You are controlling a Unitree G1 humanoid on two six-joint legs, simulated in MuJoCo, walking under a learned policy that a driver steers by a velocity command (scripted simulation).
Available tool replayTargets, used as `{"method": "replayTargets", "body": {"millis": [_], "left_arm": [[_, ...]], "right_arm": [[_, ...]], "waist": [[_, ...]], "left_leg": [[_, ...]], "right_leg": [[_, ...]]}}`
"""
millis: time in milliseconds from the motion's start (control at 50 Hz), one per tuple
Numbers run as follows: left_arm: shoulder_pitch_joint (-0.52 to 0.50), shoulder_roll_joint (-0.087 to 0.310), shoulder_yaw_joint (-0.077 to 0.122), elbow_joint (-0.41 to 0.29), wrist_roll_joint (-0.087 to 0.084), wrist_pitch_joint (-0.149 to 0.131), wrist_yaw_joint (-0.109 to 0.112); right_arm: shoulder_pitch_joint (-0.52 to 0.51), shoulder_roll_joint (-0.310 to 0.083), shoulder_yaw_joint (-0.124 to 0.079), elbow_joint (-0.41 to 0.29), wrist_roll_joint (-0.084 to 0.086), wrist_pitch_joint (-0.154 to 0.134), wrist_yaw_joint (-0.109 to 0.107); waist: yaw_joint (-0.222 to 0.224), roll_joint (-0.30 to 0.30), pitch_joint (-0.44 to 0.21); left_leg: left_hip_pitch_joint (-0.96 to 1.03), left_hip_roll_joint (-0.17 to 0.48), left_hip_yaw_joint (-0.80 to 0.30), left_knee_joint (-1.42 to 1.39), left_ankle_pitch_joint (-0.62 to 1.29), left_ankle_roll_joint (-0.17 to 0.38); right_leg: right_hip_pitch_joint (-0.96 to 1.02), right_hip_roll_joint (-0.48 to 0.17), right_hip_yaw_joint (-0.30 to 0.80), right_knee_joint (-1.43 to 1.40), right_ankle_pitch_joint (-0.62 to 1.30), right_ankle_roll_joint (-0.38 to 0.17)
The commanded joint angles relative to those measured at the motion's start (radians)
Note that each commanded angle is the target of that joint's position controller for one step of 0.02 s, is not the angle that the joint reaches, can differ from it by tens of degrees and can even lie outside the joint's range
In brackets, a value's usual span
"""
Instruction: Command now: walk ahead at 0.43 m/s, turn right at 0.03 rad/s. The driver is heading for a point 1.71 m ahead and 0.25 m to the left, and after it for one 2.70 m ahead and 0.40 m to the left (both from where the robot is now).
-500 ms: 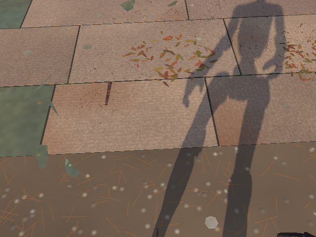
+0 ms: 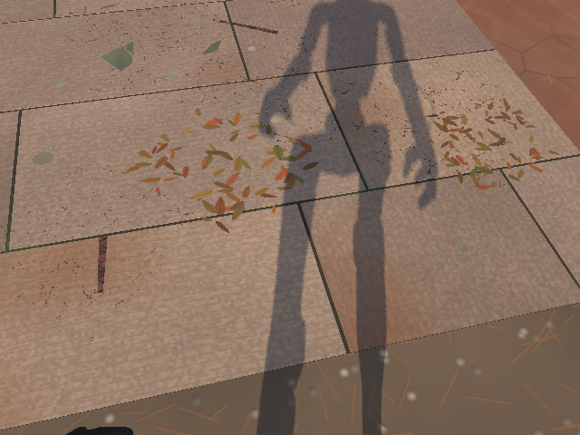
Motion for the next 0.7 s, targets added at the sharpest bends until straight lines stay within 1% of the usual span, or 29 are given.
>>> {"method": "replayTargets", "body": {"millis": [20,40,60,80,100,120,140,160,180,200,220,240,260,280,300,340,380,400,420,440,460,480,500,520,540,560,600,640,700], "left_arm": [[-0.122,0.054,0.012,-0.108,0.0,-0.027,-0.018],[-0.108,0.064,0.016,-0.108,0.005,-0.031,-0.024],[-0.067,0.081,0.023,-0.099,0.011,-0.034,-0.026],[0.028,0.103,0.036,-0.069,0.021,-0.037,-0.024],[0.137,0.152,0.053,-0.039,0.031,-0.039,-0.017],[0.271,0.229,0.064,-0.025,0.057,-0.035,-0.005],[0.284,0.224,0.057,-0.015,0.05,-0.02,-0.008],[0.293,0.165,0.049,-0.016,0.026,-0.001,-0.01],[0.207,0.14,0.038,-0.019,0.015,0.006,-0.008],[0.131,0.108,0.026,-0.02,0.015,0.008,-0.006],[0.073,0.082,0.017,-0.021,0.02,0.009,-0.007],[0.033,0.081,0.017,-0.016,0.033,0.008,-0.009],[0.003,0.084,0.02,-0.012,0.043,0.007,-0.011],[-0.018,0.087,0.021,-0.006,0.047,0.005,-0.011],[-0.024,0.091,0.023,0.002,0.047,0.004,-0.009],[-0.012,0.098,0.025,0.024,0.041,0.011,0.0],[-0.009,0.098,0.023,0.043,0.034,0.024,0.007],[-0.016,0.092,0.02,0.051,0.031,0.03,0.008],[-0.014,0.078,0.014,0.06,0.028,0.034,0.009],[0.009,0.053,0.004,0.076,0.028,0.036,0.009],[0.04,0.038,-0.002,0.092,0.034,0.037,0.01],[0.104,0.047,0.004,0.099,0.037,0.036,0.01],[0.097,0.047,0.004,0.108,0.037,0.042,0.017],[0.078,0.059,0.008,0.111,0.032,0.048,0.024],[0.075,0.057,0.009,0.117,0.029,0.053,0.031],[0.08,0.059,0.01,0.126,0.03,0.058,0.035],[0.09,0.057,0.012,0.143,0.032,0.059,0.035],[0.084,0.053,0.013,0.157,0.026,0.055,0.034],[0.081,0.051,0.015,0.182,0.02,0.057,0.035]], "right_arm": [[0.026,-0.171,-0.038,-0.028,0.002,0.009,-0.01],[0.024,-0.175,-0.039,-0.024,0.0,0.016,-0.013],[0.012,-0.184,-0.04,-0.025,-0.002,0.021,-0.017],[-0.017,-0.189,-0.041,-0.032,0.001,0.025,-0.02],[-0.016,-0.17,-0.033,-0.041,-0.006,0.022,-0.022],[0.006,-0.106,-0.008,-0.075,-0.039,0.011,-0.021],[0.193,-0.029,0.019,-0.034,-0.028,0.0,-0.008],[0.162,-0.147,-0.009,-0.006,-0.006,0.003,-0.003],[0.048,-0.163,-0.017,-0.039,0.011,0.011,-0.005],[-0.018,-0.143,-0.014,-0.052,0.002,0.023,-0.015],[-0.039,-0.132,-0.017,-0.054,-0.009,0.042,-0.024],[-0.016,-0.108,-0.015,-0.048,-0.012,0.061,-0.03],[0.011,-0.08,-0.01,-0.038,-0.014,0.075,-0.035],[0.025,-0.062,-0.006,-0.032,-0.017,0.082,-0.04],[0.018,-0.056,-0.004,-0.031,-0.022,0.084,-0.044],[-0.016,-0.064,-0.005,-0.032,-0.026,0.089,-0.047],[-0.052,-0.077,-0.012,-0.034,-0.027,0.097,-0.046],[-0.065,-0.075,-0.013,-0.035,-0.03,0.098,-0.045],[-0.079,-0.073,-0.014,-0.037,-0.037,0.098,-0.044],[-0.095,-0.079,-0.015,-0.044,-0.047,0.096,-0.045],[-0.108,-0.107,-0.018,-0.059,-0.05,0.092,-0.049],[-0.145,-0.182,-0.034,-0.065,-0.037,0.091,-0.056],[-0.159,-0.141,-0.031,-0.05,-0.03,0.088,-0.051],[-0.17,-0.094,-0.02,-0.048,-0.034,0.081,-0.047],[-0.181,-0.076,-0.015,-0.042,-0.038,0.073,-0.044],[-0.187,-0.072,-0.013,-0.04,-0.036,0.065,-0.042],[-0.167,-0.076,-0.014,-0.023,-0.028,0.052,-0.041],[-0.155,-0.081,-0.015,-0.009,-0.024,0.05,-0.043],[-0.154,-0.077,-0.014,0.009,-0.022,0.053,-0.046]], "waist": [[0.007,0.117,0.047],[0.021,0.13,0.03],[0.049,0.145,-0.003],[0.106,0.145,-0.059],[0.153,0.114,-0.143],[0.177,-0.04,-0.309],[0.124,-0.251,-0.475],[0.168,-0.119,-0.487],[0.154,-0.08,-0.322],[0.127,-0.011,-0.22],[0.094,0.004,-0.156],[0.055,-0.027,-0.132],[0.033,-0.052,-0.126],[0.02,-0.069,-0.126],[0.021,-0.076,-0.135],[0.038,-0.077,-0.156],[0.049,-0.074,-0.134],[0.045,-0.067,-0.11],[0.042,-0.058,-0.082],[0.044,-0.041,-0.049],[0.058,0.001,-0.018],[0.124,0.125,0.014],[0.116,0.184,0.016],[0.108,0.182,0.033],[0.111,0.179,0.031],[0.109,0.174,0.029],[0.102,0.137,-0.001],[0.093,0.107,-0.024],[0.088,0.08,-0.039]], "left_leg": [[0.011,0.266,-0.126,0.008,0.447,0.133],[0.039,0.271,-0.127,0.054,0.521,0.115],[0.054,0.265,-0.125,0.112,0.616,0.096],[0.043,0.233,-0.103,0.213,0.729,0.07],[-0.024,0.178,-0.07,0.365,0.696,0.031],[-0.266,0.099,-0.034,0.678,0.313,-0.021],[-0.522,-0.011,-0.087,0.982,-0.447,-0.072],[-0.546,0.03,-0.18,1.05,-0.44,-0.073],[-0.615,0.072,-0.135,1.04,-0.383,-0.078],[-0.607,0.113,-0.104,0.978,-0.314,-0.088],[-0.553,0.141,-0.102,0.906,-0.268,-0.095],[-0.446,0.155,-0.097,0.841,-0.225,-0.101],[-0.365,0.146,-0.075,0.775,-0.192,-0.108],[-0.31,0.139,-0.062,0.703,-0.175,-0.113],[-0.276,0.136,-0.057,0.636,-0.139,-0.113],[-0.23,0.132,-0.053,0.535,-0.033,-0.104],[-0.188,0.126,-0.048,0.456,0.034,-0.09],[-0.156,0.119,-0.038,0.396,0.072,-0.078],[-0.125,0.11,-0.03,0.334,0.095,-0.064],[-0.106,0.122,-0.046,0.271,0.119,-0.048],[-0.105,0.176,-0.109,0.205,0.153,-0.025],[-0.164,0.208,-0.135,0.201,0.088,0.008],[-0.29,0.184,-0.133,0.157,-0.118,0.016],[-0.343,0.164,-0.125,0.13,-0.182,-0.002],[-0.354,0.156,-0.116,0.128,-0.152,-0.022],[-0.336,0.148,-0.106,0.14,-0.092,-0.034],[-0.279,0.142,-0.094,0.178,0.024,-0.039],[-0.237,0.138,-0.086,0.206,0.113,-0.034],[-0.206,0.13,-0.076,0.226,0.19,-0.028]], "right_leg": [[0.031,0.046,-0.03,-0.085,-0.002,-0.023],[0.063,0.058,-0.03,-0.108,-0.024,-0.038],[0.131,0.078,-0.037,-0.128,-0.032,-0.054],[0.27,0.107,-0.06,-0.169,0.02,-0.077],[0.469,0.07,-0.042,-0.176,0.224,-0.11],[0.813,-0.155,0.171,-0.062,0.661,-0.198],[1.062,-0.379,0.469,-0.064,0.816,-0.381],[0.993,-0.318,0.463,-0.11,0.626,-0.352],[0.862,-0.267,0.339,-0.148,0.53,-0.309],[0.712,-0.217,0.271,-0.191,0.467,-0.279],[0.571,-0.184,0.219,-0.234,0.406,-0.262],[0.442,-0.158,0.173,-0.277,0.366,-0.249],[0.36,-0.136,0.13,-0.304,0.351,-0.248],[0.315,-0.121,0.093,-0.316,0.353,-0.25],[0.302,-0.114,0.074,-0.321,0.333,-0.249],[0.31,-0.116,0.072,-0.335,0.189,-0.243],[0.284,-0.11,0.084,-0.354,-0.08,-0.223],[0.257,-0.096,0.085,-0.357,-0.239,-0.203],[0.232,-0.072,0.085,-0.354,-0.382,-0.172],[0.214,-0.045,0.084,-0.345,-0.481,-0.13],[0.206,-0.011,0.074,-0.309,-0.54,-0.083],[0.214,0.058,0.02,-0.27,-0.515,-0.045],[0.328,0.087,-0.034,-0.23,-0.424,-0.022],[0.381,0.085,-0.038,-0.201,-0.367,-0.019],[0.408,0.078,-0.036,-0.188,-0.328,-0.025],[0.411,0.074,-0.031,-0.184,-0.299,-0.03],[0.416,0.067,-0.026,-0.181,-0.238,-0.037],[0.425,0.063,-0.026,-0.172,-0.176,-0.036],[0.442,0.061,-0.028,-0.16,-0.115,-0.031]]}}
